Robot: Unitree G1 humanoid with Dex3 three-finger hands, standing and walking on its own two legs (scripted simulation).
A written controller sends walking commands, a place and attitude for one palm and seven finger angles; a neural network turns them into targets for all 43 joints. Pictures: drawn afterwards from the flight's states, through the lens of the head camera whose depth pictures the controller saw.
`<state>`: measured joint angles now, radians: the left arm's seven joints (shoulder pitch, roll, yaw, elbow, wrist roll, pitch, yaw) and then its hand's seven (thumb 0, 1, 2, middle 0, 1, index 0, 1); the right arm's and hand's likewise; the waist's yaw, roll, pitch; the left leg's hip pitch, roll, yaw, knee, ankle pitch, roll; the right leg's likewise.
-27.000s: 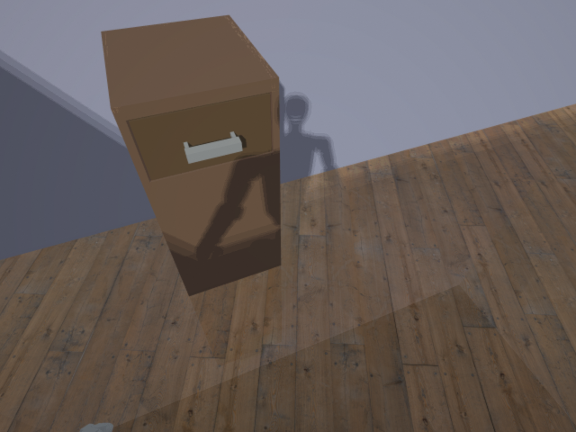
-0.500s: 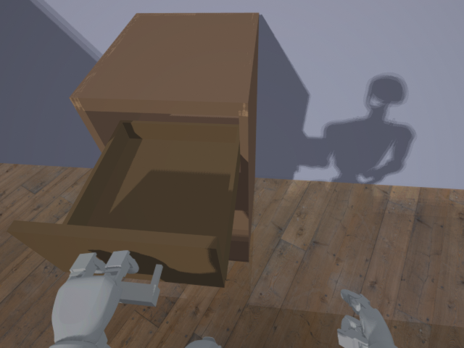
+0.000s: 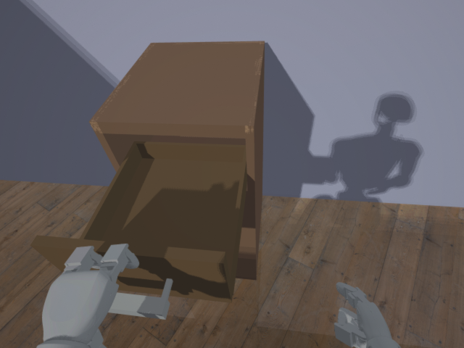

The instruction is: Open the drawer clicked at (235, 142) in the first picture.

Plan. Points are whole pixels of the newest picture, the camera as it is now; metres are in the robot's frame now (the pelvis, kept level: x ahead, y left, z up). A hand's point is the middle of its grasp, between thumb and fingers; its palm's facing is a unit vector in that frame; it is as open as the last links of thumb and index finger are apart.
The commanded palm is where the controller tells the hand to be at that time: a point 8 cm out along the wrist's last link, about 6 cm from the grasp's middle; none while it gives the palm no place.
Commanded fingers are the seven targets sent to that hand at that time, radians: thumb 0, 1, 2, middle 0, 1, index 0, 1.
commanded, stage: lift the hand off the handle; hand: left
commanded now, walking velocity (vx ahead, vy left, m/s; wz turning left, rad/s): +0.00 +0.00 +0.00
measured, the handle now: (133, 292) +0.22 +0.22 -0.03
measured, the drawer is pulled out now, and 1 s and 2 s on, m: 0.30 0.30 0.30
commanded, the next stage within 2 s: draw the hand back to the body in 0.58 s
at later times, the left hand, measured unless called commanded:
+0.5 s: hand (81, 287) +0.17 +0.22 +0.12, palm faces +0.08 -0.12 -0.99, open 13.9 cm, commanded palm +0.14 +0.22 +0.18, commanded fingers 0.00 -0.50 0.30 -0.30 -1.20 -0.30 -1.20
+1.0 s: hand (59, 282) +0.17 +0.25 +0.13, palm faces +0.05 -0.13 -0.99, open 13.9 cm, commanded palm +0.14 +0.24 +0.19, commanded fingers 0.00 -0.50 0.30 -0.30 -1.20 -0.30 -1.20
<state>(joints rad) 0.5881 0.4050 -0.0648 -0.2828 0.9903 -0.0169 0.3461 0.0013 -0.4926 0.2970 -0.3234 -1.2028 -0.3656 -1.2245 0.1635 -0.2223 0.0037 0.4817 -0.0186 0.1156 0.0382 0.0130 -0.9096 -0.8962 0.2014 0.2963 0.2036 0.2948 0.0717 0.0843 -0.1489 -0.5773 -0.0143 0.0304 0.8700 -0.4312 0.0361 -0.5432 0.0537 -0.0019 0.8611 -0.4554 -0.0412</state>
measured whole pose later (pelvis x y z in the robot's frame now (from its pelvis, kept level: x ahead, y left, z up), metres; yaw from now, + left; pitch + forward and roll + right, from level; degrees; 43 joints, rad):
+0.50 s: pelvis +0.01 +0.00 +0.02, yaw +0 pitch +4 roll -1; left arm 0.65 0.48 0.01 -0.51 0.89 0.02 0.19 0.00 -0.49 0.30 -0.32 -1.20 -0.32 -1.20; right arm 0.18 -0.26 0.01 0.46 0.01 0.12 0.03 0.01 -0.91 -0.90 0.20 0.30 0.20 0.29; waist 0.09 0.11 -0.12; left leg -0.41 -0.01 0.03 0.71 -0.37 0.03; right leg -0.37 0.06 0.01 0.68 -0.38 -0.04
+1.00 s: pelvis +0.01 +0.02 +0.03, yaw +0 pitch +3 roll -1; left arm 0.64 0.50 0.06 -0.53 0.85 0.01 0.13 0.00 -0.49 0.30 -0.32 -1.20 -0.32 -1.20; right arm 0.19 -0.25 0.02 0.46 0.01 0.13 0.03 0.01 -0.91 -0.90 0.20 0.30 0.20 0.29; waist 0.09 0.11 -0.10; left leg -0.37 -0.02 0.03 0.66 -0.35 0.05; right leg -0.32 0.05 0.01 0.61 -0.35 -0.02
